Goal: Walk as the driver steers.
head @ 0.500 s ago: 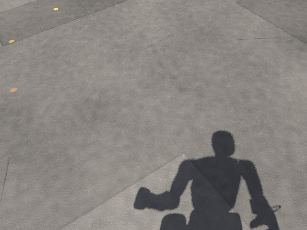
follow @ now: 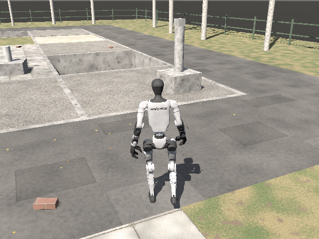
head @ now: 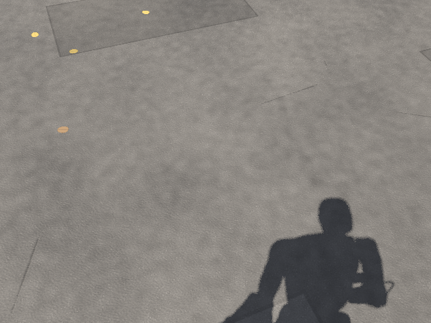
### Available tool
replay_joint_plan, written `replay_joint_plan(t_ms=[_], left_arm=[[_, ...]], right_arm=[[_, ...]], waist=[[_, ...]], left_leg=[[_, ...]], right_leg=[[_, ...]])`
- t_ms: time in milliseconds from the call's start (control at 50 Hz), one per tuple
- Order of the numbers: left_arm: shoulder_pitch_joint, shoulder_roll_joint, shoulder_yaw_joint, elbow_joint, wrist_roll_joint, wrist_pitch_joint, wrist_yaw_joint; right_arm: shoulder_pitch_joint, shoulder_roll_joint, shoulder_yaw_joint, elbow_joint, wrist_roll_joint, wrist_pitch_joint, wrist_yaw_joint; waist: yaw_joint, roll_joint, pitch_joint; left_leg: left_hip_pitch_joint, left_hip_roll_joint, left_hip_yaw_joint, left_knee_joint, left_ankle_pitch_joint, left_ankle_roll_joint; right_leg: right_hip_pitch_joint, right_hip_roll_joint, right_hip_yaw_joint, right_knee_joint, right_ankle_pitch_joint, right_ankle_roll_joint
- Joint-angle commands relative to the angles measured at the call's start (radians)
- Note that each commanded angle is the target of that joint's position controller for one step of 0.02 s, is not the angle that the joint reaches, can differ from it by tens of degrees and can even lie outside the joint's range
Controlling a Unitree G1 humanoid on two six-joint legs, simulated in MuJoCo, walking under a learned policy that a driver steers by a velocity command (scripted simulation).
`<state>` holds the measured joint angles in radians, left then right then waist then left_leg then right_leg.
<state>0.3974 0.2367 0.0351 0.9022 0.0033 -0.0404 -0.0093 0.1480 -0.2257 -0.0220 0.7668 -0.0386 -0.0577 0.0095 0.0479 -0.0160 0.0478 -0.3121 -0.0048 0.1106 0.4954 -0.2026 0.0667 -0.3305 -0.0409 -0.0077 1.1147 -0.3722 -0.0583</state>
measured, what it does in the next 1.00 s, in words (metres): walks ahead, turning right: right foot, then left foot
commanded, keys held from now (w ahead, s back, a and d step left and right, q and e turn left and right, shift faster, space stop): w+e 0.90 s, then w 0.10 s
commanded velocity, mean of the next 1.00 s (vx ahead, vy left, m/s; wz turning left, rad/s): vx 0.50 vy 0.00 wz -0.50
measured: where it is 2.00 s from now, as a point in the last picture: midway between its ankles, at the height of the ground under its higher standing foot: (343, 205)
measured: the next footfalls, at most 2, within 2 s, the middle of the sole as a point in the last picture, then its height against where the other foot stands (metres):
right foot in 0.42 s outside the picture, level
left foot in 0.94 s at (261, 253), level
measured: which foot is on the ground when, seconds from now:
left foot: down 0.00-0.40, up 0.42-0.92, down 0.94-1.00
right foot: up 0.00-0.40, down 0.42-0.94, up 0.96-1.00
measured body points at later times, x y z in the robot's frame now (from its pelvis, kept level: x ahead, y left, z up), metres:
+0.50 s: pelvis +0.26 -0.07 -0.02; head +0.29 -0.08 +0.43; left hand +0.47 +0.15 -0.13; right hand +0.21 -0.32 -0.16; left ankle +0.12 +0.09 -0.63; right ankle +0.31 -0.13 -0.74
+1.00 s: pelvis +0.53 -0.13 -0.01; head +0.56 -0.14 +0.43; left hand +0.68 +0.12 -0.14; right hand +0.58 -0.44 -0.10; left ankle +0.67 -0.09 -0.74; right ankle +0.33 -0.13 -0.69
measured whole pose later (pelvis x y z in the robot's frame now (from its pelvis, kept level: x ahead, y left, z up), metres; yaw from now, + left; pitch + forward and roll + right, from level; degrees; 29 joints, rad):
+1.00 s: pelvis +0.53 -0.13 -0.01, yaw -34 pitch +1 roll +0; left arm 0.42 0.30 0.08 0.86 0.01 -0.05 0.00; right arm 0.07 -0.26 -0.02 0.71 -0.05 -0.07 0.00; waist 0.07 -0.01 0.04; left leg -0.45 -0.02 0.02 0.58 -0.15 0.03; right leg -0.13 0.14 0.17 0.86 -0.49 -0.09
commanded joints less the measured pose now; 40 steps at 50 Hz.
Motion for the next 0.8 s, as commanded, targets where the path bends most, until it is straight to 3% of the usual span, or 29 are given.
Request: replay_joint_plan(t_ms=[20, 100, 180, 240, 300, 360, 380, 400, 420, 440, 460, 480, 500, 520, 540, 580, 660, 800], left_arm=[[0.039, 0.079, 0.029, -0.036, 0.021, 0.015, -0.011], [-0.068, 0.047, 0.033, -0.070, 0.025, 0.034, -0.034], [-0.209, 0.033, 0.024, -0.118, 0.026, 0.031, -0.047], [-0.318, 0.024, 0.011, -0.159, 0.030, 0.028, -0.059], [-0.373, 0.038, 0.011, -0.190, 0.035, 0.028, -0.064], [-0.316, 0.062, 0.023, -0.185, 0.038, 0.030, -0.054], [-0.235, 0.078, 0.034, -0.165, 0.037, 0.026, -0.048], [-0.104, 0.101, 0.050, -0.126, 0.042, 0.016, -0.038], [0.049, 0.184, 0.081, -0.083, 0.053, 0.012, -0.021], [0.009, 0.312, 0.110, -0.099, 0.043, 0.017, -0.010], [0.045, 0.295, 0.109, -0.107, 0.010, 0.028, -0.008], [-0.017, 0.262, 0.100, -0.096, 0.007, 0.031, 0.002], [-0.063, 0.204, 0.086, -0.096, 0.003, 0.027, 0.004], [-0.107, 0.173, 0.076, -0.100, 0.001, 0.020, 0.006], [-0.135, 0.146, 0.067, -0.106, -0.005, 0.012, 0.008], [-0.124, 0.147, 0.063, -0.103, -0.008, -0.009, 0.003], [-0.050, 0.181, 0.071, -0.090, -0.004, -0.018, 0.000], [0.071, 0.188, 0.073, -0.075, 0.005, -0.013, 0.009]], right_arm=[[0.117, -0.084, -0.026, 0.007, 0.014, -0.027, -0.011], [0.159, -0.107, -0.038, 0.046, 0.023, -0.054, -0.016], [0.198, -0.094, -0.035, 0.079, 0.019, -0.054, -0.020], [0.234, -0.118, -0.040, 0.102, 0.019, -0.051, -0.026], [0.274, -0.140, -0.046, 0.128, 0.017, -0.040, -0.033], [0.265, -0.181, -0.055, 0.138, 0.013, -0.022, -0.041], [0.260, -0.199, -0.060, 0.138, 0.011, -0.011, -0.042], [0.250, -0.209, -0.062, 0.133, 0.015, -0.001, -0.040], [0.249, -0.189, -0.056, 0.108, 0.014, -0.001, -0.037], [0.293, -0.058, -0.030, 0.034, 0.023, -0.009, -0.012], [0.146, -0.147, -0.045, 0.004, 0.016, -0.022, -0.009], [0.089, -0.137, -0.041, -0.019, 0.029, -0.036, -0.005], [0.105, -0.133, -0.037, -0.008, 0.030, -0.046, -0.008], [0.117, -0.130, -0.038, 0.003, 0.017, -0.039, -0.011], [0.146, -0.125, -0.037, 0.008, 0.000, -0.020, -0.010], [0.157, -0.108, -0.035, 0.005, -0.012, 0.014, -0.004], [0.019, -0.098, -0.031, -0.046, -0.009, 0.032, 0.003], [-0.207, -0.103, -0.019, -0.123, 0.005, 0.018, 0.013]], waist=[[-0.042, 0.122, -0.054], [-0.030, 0.096, -0.002], [-0.049, 0.086, 0.042], [-0.075, 0.085, 0.062], [-0.085, 0.076, 0.070], [-0.046, 0.104, 0.009], [-0.009, 0.108, -0.042], [0.051, 0.085, -0.119], [0.114, -0.005, -0.216], [0.024, -0.252, -0.285], [0.090, -0.077, -0.310], [0.056, -0.039, -0.161], [0.009, 0.024, -0.085], [-0.032, 0.045, -0.046], [-0.064, 0.033, -0.050], [-0.082, 0.024, -0.064], [-0.045, -0.008, -0.018], [0.046, -0.044, -0.006]], left_leg=[[0.207, 0.267, -0.221, -0.299, 0.217, 0.082], [0.202, 0.259, -0.107, -0.363, 0.249, 0.088], [0.223, 0.240, -0.002, -0.371, 0.276, 0.087], [0.254, 0.254, 0.056, -0.364, 0.330, 0.082], [0.350, 0.278, 0.096, -0.313, 0.450, 0.067], [0.423, 0.283, 0.145, -0.117, 0.875, 0.046], [0.425, 0.282, 0.152, 0.026, 0.960, 0.045], [0.362, 0.269, 0.164, 0.233, 0.889, 0.030], [0.164, 0.236, 0.167, 0.531, 0.596, -0.004], [-0.306, 0.018, 0.105, 0.907, -0.339, -0.072], [-0.426, -0.005, -0.123, 0.974, -0.313, -0.069], [-0.475, 0.060, -0.144, 0.926, -0.195, -0.056], [-0.415, 0.096, -0.139, 0.823, -0.125, -0.052], [-0.350, 0.117, -0.143, 0.754, -0.110, -0.059], [-0.281, 0.125, -0.147, 0.711, -0.105, -0.072], [-0.240, 0.120, -0.134, 0.652, -0.106, -0.095], [-0.325, 0.117, -0.113, 0.476, 0.028, -0.126], [-0.375, 0.059, -0.120, 0.197, 0.177, -0.120]], right_leg=[[-0.195, -0.049, 0.046, 0.024, 0.076, 0.003], [-0.301, -0.064, 0.034, -0.014, 0.200, 0.018], [-0.360, -0.065, 0.007, -0.191, 0.335, 0.026], [-0.319, -0.050, -0.053, -0.352, 0.386, 0.006], [-0.298, -0.025, -0.100, -0.438, 0.321, -0.035], [-0.170, 0.064, -0.160, -0.473, 0.169, -0.094], [-0.080, 0.104, -0.168, -0.490, 0.116, -0.120], [0.095, 0.138, -0.154, -0.561, 0.130, -0.149], [0.341, 0.028, 0.031, -0.625, 0.048, -0.199], [0.640, -0.279, 0.592, -0.708, 0.063, -0.367], [0.641, -0.295, 0.749, -0.831, 0.070, -0.374], [0.526, -0.282, 0.579, -0.843, 0.151, -0.339], [0.388, -0.238, 0.480, -0.852, 0.285, -0.295], [0.290, -0.182, 0.392, -0.858, 0.391, -0.258], [0.225, -0.144, 0.331, -0.872, 0.457, -0.242], [0.177, -0.106, 0.282, -0.882, 0.540, -0.242], [0.160, -0.068, 0.274, -0.920, 0.466, -0.218], [0.309, -0.067, 0.327, -0.851, 0.536, -0.180]])
Over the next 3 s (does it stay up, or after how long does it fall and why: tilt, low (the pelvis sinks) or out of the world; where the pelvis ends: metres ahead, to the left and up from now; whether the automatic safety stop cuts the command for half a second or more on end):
stays up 1.36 -0.56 0.00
